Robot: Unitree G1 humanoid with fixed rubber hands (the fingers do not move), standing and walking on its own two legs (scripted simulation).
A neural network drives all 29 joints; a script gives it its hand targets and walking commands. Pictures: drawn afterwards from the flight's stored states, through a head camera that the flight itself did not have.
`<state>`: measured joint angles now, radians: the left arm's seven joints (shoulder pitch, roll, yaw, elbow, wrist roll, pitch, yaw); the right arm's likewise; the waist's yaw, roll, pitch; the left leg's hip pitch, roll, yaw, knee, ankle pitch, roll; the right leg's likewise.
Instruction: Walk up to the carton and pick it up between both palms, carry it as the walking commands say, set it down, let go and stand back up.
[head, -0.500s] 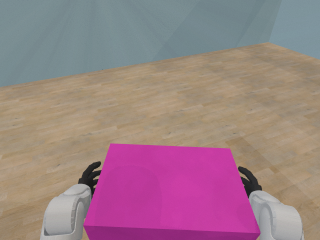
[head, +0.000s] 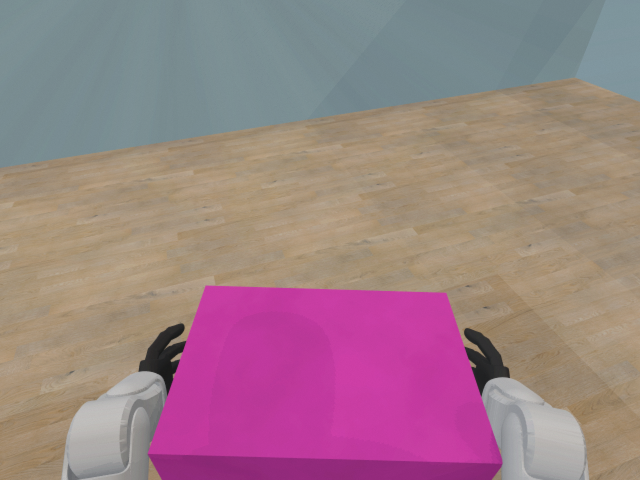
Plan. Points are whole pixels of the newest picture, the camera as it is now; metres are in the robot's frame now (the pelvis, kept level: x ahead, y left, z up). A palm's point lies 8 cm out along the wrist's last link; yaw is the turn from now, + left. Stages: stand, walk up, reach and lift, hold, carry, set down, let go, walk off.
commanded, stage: carry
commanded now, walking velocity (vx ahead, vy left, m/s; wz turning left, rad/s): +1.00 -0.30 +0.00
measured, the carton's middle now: (321, 426) +0.23 +0.03 +0.00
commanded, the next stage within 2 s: none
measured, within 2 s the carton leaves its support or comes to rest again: neither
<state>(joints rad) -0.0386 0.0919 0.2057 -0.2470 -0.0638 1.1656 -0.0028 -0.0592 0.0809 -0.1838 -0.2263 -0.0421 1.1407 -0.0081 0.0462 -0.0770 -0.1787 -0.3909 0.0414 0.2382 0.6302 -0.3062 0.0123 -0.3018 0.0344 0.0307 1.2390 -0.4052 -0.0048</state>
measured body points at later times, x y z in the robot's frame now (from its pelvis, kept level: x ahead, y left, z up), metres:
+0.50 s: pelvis +0.40 -0.11 +0.01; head +0.40 -0.09 +0.46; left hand +0.62 +0.13 +0.06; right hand +0.68 -0.25 +0.06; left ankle +0.34 -0.02 -0.71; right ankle +0.24 -0.22 -0.67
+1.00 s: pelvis +0.79 -0.17 +0.00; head +0.84 -0.17 +0.45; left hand +1.01 +0.05 +0.06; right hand +1.06 -0.33 +0.05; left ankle +0.85 -0.07 -0.69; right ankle +0.63 -0.21 -0.71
